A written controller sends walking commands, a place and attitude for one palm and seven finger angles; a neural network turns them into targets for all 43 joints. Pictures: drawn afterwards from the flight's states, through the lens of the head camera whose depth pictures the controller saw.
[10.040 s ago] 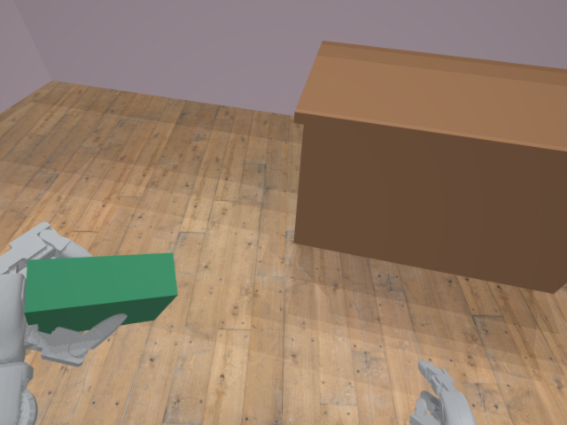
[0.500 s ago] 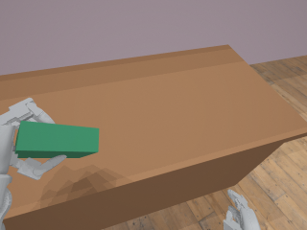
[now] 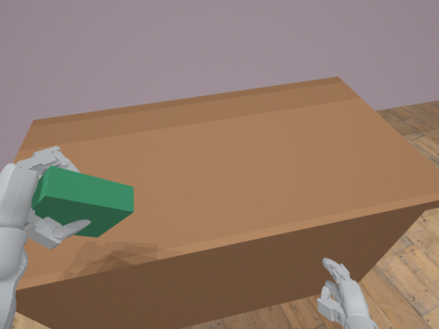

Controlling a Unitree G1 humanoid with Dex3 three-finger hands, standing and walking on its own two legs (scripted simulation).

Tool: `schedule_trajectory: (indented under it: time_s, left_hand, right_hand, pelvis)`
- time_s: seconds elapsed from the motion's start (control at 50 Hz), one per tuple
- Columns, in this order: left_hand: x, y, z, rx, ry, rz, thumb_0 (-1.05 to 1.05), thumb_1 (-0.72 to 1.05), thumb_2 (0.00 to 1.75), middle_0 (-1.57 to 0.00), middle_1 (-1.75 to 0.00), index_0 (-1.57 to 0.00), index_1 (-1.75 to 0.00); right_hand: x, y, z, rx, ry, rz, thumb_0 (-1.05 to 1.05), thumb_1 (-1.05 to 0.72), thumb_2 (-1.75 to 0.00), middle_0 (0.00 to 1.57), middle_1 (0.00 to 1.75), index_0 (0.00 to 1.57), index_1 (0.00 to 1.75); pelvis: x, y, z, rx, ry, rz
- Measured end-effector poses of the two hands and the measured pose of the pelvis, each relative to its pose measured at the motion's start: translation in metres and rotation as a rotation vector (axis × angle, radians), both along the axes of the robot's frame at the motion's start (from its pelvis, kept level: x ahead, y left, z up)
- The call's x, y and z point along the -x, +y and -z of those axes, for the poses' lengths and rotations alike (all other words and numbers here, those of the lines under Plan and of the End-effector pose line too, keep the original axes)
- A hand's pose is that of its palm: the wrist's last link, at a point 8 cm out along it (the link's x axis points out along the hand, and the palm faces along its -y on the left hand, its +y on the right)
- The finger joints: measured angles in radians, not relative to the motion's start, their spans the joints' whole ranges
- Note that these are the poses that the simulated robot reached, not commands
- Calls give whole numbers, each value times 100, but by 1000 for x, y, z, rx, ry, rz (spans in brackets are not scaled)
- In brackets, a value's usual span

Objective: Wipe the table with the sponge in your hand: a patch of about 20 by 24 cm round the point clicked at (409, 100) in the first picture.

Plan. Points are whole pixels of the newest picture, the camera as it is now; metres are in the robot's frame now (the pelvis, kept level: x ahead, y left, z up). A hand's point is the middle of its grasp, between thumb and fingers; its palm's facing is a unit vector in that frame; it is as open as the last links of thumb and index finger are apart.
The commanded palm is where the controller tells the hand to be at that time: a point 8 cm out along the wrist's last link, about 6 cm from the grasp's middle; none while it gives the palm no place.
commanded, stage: turn the palm down, sponge in hand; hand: left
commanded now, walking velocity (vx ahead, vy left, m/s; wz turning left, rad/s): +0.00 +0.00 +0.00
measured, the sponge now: (91, 209) +0.25 +0.25 +0.12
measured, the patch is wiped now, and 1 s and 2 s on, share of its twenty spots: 0.00 0.00 0.00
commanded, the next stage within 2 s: move the sponge above the wiping area in 1.66 s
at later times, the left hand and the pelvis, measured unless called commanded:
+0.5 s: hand (77, 200) +0.24 +0.26 +0.16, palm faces +0.18 -0.39 -0.90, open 9.3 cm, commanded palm +0.21 +0.28 +0.21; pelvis +0.02 -0.01 +0.00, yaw -2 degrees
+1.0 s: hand (55, 194) +0.25 +0.29 +0.16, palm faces +0.14 -0.17 -0.98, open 9.3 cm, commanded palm +0.21 +0.30 +0.22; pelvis +0.01 +0.02 +0.01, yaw -2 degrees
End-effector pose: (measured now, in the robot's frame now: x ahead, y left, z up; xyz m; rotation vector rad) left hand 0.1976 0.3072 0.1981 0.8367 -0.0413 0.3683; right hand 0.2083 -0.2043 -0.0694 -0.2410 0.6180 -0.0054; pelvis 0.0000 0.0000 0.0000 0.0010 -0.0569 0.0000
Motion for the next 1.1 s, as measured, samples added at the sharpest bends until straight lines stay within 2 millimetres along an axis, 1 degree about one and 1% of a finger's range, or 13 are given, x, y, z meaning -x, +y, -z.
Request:
schedule_trajectory:
  time_s: [0.08,0.14,0.18,0.28,0.34,0.4,0.48,0.56,0.64,0.74,0.84,0.96,1.1]
  left_hand:
    - [-11,-18,2,-50,85,66,0,-44,104,-82,-140,-82,-140]
    - [-15,-31,-1,-95,96,120,0,-44,104,-82,-140,-82,-140]
    - [-16,-36,-5,-125,86,134,0,-44,104,-82,-140,-82,-140]
    - [-14,-33,-13,-190,79,85,0,-44,104,-82,-140,-82,-139]
    - [-12,-28,-12,-217,111,43,0,-44,104,-82,-140,-82,-140]
    - [-12,-26,-8,-241,145,27,0,-44,104,-82,-140,-82,-140]
    - [-14,-31,-5,-278,157,46,0,-44,104,-82,-140,-82,-140]
    - [-16,-34,-7,-317,145,54,0,-44,104,-82,-140,-82,-139]
    - [-20,-26,-11,-348,150,10,0,-44,104,-82,-140,-82,-139]
    - [-22,-15,-13,-379,197,-46,0,-44,105,-82,-140,-82,-139]
    - [-21,-14,-12,-417,240,-38,0,-44,105,-82,-140,-82,-140]
    - [-21,-12,-12,-474,248,-29,0,-44,105,-82,-140,-82,-139]
    - [-20,-4,-15,-524,260,-77,0,-44,105,-82,-140,-82,-139]
  right_hand:
    - [2,-13,4,-8,1,41,1,-90,-90,20,30,20,30]
    - [4,-24,6,-7,9,70,1,-90,-90,20,30,20,30]
    - [6,-31,8,-1,21,86,1,-90,-90,20,30,20,30]
    - [9,-48,13,14,58,120,1,-90,-90,20,30,20,30]
    - [8,-54,15,24,69,136,1,-90,-90,20,30,20,30]
    - [4,-56,16,30,67,146,1,-90,-90,20,30,20,30]
    - [-3,-50,12,25,41,145,2,-91,-90,20,30,20,30]
    - [-12,-37,6,6,14,134,1,-91,-90,20,30,20,30]
    - [-20,-22,1,-18,0,113,1,-91,-90,20,30,20,30]
    - [-29,-2,-5,-41,-10,78,1,-90,-90,20,30,20,30]
    - [-36,13,-11,-48,-17,47,1,-90,-90,20,30,20,30]
    - [-34,17,-13,-28,2,40,1,-90,-90,20,30,18,29]
    - [-33,21,-14,-28,12,32,1,-90,-90,20,30,18,29]
  pelvis:
    - [-4,-6,-1,-4,1,11]
    - [-9,-10,-1,-6,8,20]
    - [-12,-13,-1,-8,13,26]
    - [-20,-15,0,-11,24,31]
    - [-23,-15,0,-11,27,28]
    - [-24,-14,1,-11,27,26]
    - [-25,-10,1,-11,27,27]
    - [-24,-6,0,-9,25,28]
    - [-22,-1,-2,-7,16,31]
    - [-20,7,-5,-5,5,32]
    - [-16,14,-8,-3,-4,31]
    - [-12,20,-10,-1,-14,32]
    - [-6,25,-12,-2,-24,33]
